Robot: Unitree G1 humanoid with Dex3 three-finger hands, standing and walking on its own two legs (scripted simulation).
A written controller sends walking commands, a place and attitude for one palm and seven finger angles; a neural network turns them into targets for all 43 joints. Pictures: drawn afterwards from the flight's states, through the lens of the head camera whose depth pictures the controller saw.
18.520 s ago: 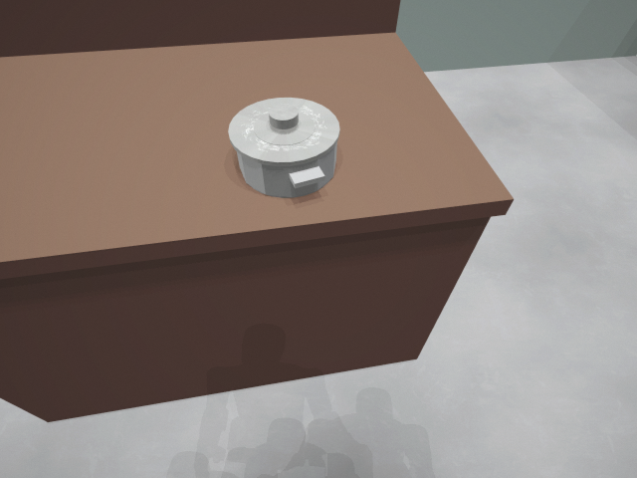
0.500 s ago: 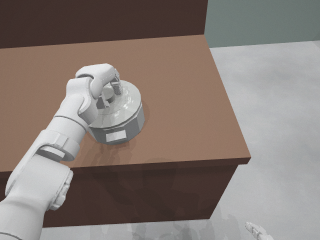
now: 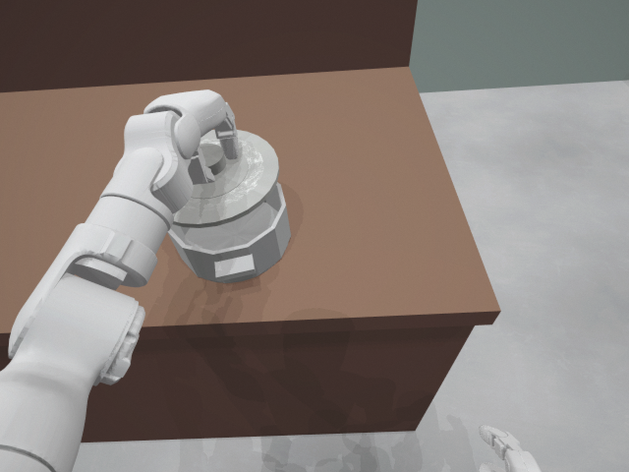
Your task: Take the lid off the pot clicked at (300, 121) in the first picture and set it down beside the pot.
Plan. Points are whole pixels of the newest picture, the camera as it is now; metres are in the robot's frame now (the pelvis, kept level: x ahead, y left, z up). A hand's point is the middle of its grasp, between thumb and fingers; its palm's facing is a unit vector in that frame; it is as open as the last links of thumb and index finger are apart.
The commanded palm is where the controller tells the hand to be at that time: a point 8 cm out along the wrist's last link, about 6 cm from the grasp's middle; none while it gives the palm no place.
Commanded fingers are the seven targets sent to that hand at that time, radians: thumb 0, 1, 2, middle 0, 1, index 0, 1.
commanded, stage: lift the lid straight up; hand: left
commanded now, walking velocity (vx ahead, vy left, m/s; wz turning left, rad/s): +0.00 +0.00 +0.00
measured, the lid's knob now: (206, 160) +0.48 +0.15 +0.15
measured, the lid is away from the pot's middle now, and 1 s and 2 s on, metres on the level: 0.02 0.02 0.09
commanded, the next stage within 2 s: move the lid sideways beside the pot in 1.12 s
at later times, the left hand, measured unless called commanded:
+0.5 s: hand (188, 127) +0.46 +0.15 +0.22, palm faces -0.22 -0.06 -0.97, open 7.6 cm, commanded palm +0.43 +0.15 +0.30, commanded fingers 0.00 0.54 1.09 -0.83 -1.02 -0.91 -1.05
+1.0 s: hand (173, 91) +0.45 +0.15 +0.27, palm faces -0.15 -0.04 -0.99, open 7.5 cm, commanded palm +0.43 +0.15 +0.34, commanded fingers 0.00 0.54 1.09 -0.83 -1.02 -0.91 -1.05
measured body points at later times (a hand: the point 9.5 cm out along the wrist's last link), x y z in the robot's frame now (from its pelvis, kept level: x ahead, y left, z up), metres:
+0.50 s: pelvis -0.01 +0.00 +0.00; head +0.01 -0.03 +0.45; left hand +0.46 +0.15 +0.28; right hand +0.13 -0.24 -0.12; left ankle +0.02 +0.08 -0.74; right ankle -0.04 -0.12 -0.74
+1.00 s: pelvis -0.01 +0.00 +0.00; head +0.00 -0.03 +0.45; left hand +0.46 +0.15 +0.33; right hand +0.12 -0.24 -0.12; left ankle +0.02 +0.08 -0.74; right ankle -0.04 -0.12 -0.74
